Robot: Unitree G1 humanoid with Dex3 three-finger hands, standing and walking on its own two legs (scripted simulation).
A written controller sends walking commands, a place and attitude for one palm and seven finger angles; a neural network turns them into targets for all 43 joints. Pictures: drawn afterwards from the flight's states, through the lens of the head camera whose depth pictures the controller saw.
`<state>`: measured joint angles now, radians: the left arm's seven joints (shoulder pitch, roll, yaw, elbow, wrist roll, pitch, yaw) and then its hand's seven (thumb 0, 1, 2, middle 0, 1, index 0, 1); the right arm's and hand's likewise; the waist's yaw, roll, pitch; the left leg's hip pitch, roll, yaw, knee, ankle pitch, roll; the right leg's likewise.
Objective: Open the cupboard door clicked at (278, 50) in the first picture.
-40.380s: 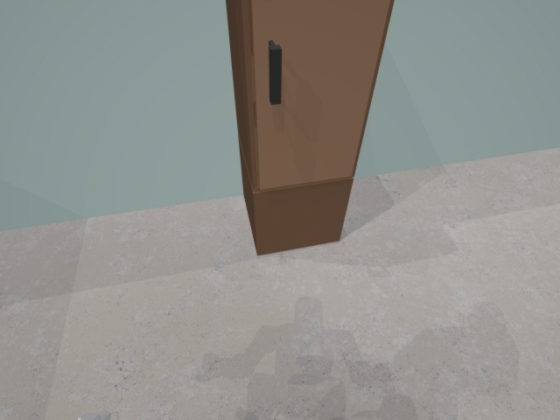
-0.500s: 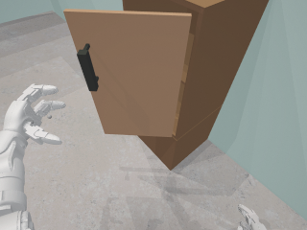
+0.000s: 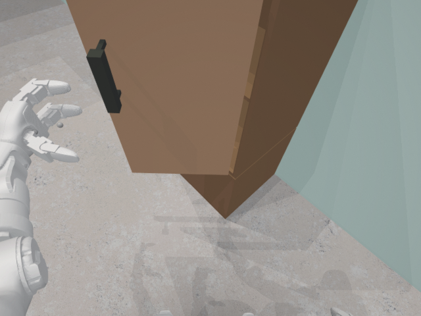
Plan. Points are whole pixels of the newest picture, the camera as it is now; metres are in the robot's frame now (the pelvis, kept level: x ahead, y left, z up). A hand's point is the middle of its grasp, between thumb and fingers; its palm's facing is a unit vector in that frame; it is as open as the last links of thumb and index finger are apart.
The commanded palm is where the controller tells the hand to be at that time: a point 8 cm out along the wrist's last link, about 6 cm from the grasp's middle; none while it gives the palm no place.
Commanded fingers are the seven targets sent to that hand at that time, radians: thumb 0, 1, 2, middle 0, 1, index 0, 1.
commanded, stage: move the hooked fingers beside the handle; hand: left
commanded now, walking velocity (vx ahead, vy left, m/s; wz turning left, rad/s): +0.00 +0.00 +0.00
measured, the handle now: (108, 77) +0.57 +0.22 +0.11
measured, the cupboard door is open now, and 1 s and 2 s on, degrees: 47 47 46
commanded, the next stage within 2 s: slide the fingers in behind the handle in 1.46 s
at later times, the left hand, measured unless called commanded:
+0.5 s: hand (71, 98) +0.49 +0.27 +0.12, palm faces -0.01 -1.00 +0.00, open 14.0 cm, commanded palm +0.48 +0.33 +0.12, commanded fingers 0.00 -0.50 0.30 -0.30 -1.20 -0.30 -1.20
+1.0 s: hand (72, 91) +0.52 +0.28 +0.11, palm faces +0.00 -1.00 +0.00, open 13.9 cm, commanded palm +0.50 +0.33 +0.11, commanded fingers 0.00 -0.50 0.30 -0.30 -1.20 -0.30 -1.20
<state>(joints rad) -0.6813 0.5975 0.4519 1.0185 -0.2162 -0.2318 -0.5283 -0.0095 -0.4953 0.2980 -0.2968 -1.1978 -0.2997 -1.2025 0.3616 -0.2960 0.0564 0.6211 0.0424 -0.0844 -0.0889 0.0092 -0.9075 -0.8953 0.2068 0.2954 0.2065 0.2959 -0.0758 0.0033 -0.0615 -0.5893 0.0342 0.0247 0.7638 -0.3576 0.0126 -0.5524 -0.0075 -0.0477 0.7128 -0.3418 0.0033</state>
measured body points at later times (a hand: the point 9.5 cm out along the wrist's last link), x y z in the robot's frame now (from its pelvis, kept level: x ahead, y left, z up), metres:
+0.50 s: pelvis +0.00 +0.00 -0.01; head +0.11 +0.02 +0.43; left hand +0.49 +0.33 +0.12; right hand +0.01 -0.28 -0.11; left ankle +0.01 +0.11 -0.71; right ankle +0.00 -0.13 -0.71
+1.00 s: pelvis +0.02 +0.00 -0.01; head +0.15 +0.03 +0.42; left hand +0.52 +0.34 +0.11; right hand -0.01 -0.27 -0.11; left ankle +0.01 +0.11 -0.71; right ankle +0.00 -0.13 -0.71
